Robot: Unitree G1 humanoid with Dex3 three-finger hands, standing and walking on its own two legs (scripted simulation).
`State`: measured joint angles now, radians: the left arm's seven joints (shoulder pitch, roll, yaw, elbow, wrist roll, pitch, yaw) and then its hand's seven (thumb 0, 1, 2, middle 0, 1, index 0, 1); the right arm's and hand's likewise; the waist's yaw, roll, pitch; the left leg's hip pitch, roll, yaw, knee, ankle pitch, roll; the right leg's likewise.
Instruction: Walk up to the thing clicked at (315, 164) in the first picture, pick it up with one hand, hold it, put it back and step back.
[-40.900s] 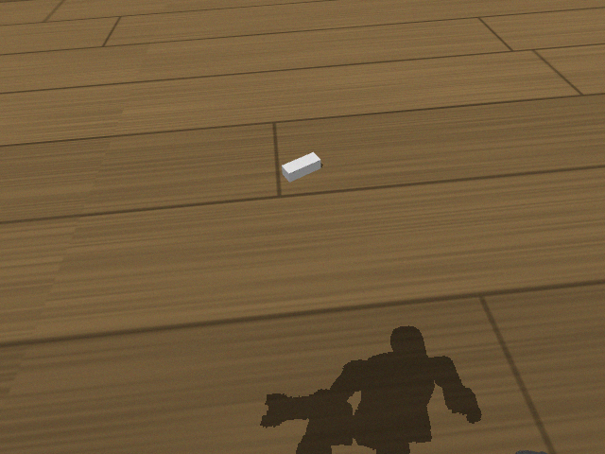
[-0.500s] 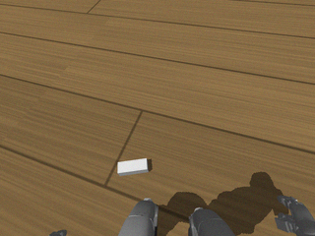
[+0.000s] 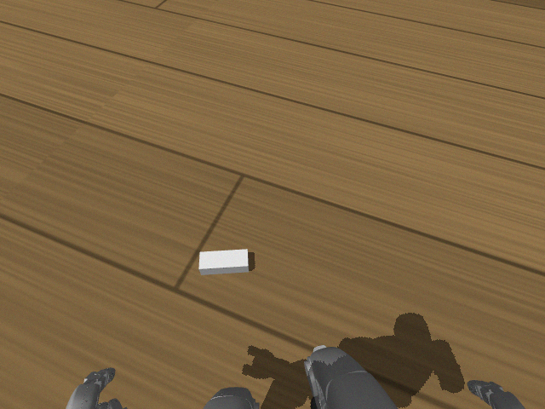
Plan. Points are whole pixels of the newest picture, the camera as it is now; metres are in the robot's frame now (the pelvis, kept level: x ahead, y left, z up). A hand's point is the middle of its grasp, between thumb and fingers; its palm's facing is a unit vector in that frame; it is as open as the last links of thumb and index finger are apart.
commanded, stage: step back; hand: left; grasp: from above
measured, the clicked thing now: (224, 262) +0.64 +0.19 -0.73
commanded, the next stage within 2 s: none
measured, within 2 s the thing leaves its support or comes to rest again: neither
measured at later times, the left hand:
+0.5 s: hand out of the picture -0.05 +0.23 -0.12, palm faces -0.07 -0.90 -0.43, open 7.4 cm
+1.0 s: hand out of the picture -0.25 +0.27 -0.16, palm faces -0.04 -0.92 -0.38, open 7.4 cm
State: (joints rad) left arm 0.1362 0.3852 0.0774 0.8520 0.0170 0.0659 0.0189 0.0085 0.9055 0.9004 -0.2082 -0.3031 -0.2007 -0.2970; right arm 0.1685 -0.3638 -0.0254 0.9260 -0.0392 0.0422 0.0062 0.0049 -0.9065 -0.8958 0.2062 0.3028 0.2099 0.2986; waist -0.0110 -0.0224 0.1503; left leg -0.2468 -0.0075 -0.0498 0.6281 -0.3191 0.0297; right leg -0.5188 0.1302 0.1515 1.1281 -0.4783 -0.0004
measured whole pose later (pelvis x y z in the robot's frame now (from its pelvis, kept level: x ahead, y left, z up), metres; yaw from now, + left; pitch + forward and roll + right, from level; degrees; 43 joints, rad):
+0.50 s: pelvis -0.16 -0.03 +0.00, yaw -5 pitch -2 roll +2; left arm 0.19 0.34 0.07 0.84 0.04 0.05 0.00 0.01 0.90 0.90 -0.21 -0.30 -0.20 -0.30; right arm 0.18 -0.41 -0.05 0.90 0.01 0.06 -0.02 0.01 -0.91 -0.90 0.20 0.30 0.21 0.30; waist 0.01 0.03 0.13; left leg -0.46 -0.12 -0.15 1.14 -0.44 -0.02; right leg -0.29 -0.01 0.05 0.60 -0.26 -0.02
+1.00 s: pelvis -0.34 -0.01 +0.00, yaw -4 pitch -2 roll -1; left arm 0.19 0.41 0.08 0.86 0.02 0.06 0.01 0.01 0.91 0.90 -0.21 -0.30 -0.20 -0.30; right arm 0.12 -0.37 -0.04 0.84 -0.03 0.04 0.00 0.01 -0.90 -0.90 0.21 0.30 0.21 0.30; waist 0.03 -0.03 0.17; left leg -0.35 0.03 0.01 0.57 -0.18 0.02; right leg -0.32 0.05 0.12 0.97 -0.49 0.04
